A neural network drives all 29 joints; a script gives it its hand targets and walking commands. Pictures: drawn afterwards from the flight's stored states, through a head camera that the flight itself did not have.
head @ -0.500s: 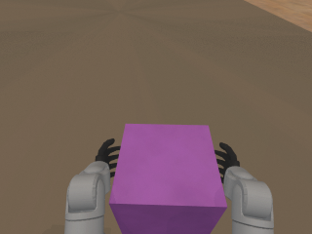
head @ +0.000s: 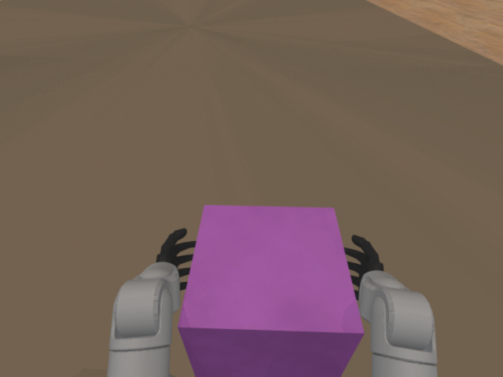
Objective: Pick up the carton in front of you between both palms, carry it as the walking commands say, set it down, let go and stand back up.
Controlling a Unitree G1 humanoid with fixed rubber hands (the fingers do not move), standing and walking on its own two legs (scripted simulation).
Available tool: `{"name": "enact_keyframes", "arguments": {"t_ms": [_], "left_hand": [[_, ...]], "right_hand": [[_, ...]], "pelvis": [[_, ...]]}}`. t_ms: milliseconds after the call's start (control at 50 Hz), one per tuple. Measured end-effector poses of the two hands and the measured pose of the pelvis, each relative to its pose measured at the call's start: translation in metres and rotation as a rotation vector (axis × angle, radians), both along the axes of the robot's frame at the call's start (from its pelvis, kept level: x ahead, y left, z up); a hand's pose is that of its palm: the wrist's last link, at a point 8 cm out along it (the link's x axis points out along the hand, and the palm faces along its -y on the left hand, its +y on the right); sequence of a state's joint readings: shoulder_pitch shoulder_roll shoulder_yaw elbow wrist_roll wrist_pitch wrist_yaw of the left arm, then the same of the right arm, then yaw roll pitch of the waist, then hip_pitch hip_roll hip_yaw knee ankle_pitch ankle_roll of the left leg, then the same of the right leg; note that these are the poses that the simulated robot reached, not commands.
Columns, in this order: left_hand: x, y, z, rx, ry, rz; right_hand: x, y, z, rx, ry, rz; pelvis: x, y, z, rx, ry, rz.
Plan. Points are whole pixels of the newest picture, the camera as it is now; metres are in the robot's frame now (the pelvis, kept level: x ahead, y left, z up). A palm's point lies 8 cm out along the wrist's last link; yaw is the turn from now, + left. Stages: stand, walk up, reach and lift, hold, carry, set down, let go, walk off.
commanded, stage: carry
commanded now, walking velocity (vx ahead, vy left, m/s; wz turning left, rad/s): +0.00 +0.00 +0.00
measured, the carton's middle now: (266, 303) +0.26 +0.00 +0.01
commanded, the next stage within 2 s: hold in 0.66 s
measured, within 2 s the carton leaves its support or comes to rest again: neither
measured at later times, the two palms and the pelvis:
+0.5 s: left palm (175, 285) +0.27 +0.14 +0.04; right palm (361, 293) +0.27 -0.15 +0.04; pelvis -0.01 +0.00 +0.00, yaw +0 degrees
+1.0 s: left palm (196, 273) +0.30 +0.12 +0.03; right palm (377, 298) +0.27 -0.18 +0.03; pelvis -0.02 +0.00 +0.01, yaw -9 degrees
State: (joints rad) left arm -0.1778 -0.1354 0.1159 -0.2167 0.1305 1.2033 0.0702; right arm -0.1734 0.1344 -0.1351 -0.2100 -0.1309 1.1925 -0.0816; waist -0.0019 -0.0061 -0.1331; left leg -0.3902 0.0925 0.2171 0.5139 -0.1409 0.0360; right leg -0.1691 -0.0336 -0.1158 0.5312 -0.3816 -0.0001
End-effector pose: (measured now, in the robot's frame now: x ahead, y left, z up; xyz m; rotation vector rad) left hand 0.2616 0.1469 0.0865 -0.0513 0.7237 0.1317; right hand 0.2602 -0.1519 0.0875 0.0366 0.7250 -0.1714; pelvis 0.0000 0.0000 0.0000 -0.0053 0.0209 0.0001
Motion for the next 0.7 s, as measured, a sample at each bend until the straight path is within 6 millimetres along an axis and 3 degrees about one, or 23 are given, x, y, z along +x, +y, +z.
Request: {"name": "enact_keyframes", "arguments": {"t_ms": [280, 520, 700], "left_hand": [[-0.002, 0.000, -0.025, 0.034, -0.006, -0.019], [0.014, -0.002, -0.048, 0.064, -0.029, -0.046], [0.023, -0.003, -0.048, 0.062, -0.081, -0.037]], "right_hand": [[-0.001, -0.001, -0.025, -0.035, -0.004, 0.027], [0.013, -0.003, -0.048, -0.064, -0.023, 0.050], [0.024, -0.004, -0.048, -0.071, -0.075, 0.056]], "pelvis": [[-0.009, -0.001, 0.000, -0.002, 0.004, -0.003], [-0.012, -0.002, -0.001, -0.002, 0.005, -0.003], [-0.013, -0.004, 0.001, 0.007, -0.025, -0.013]]}}
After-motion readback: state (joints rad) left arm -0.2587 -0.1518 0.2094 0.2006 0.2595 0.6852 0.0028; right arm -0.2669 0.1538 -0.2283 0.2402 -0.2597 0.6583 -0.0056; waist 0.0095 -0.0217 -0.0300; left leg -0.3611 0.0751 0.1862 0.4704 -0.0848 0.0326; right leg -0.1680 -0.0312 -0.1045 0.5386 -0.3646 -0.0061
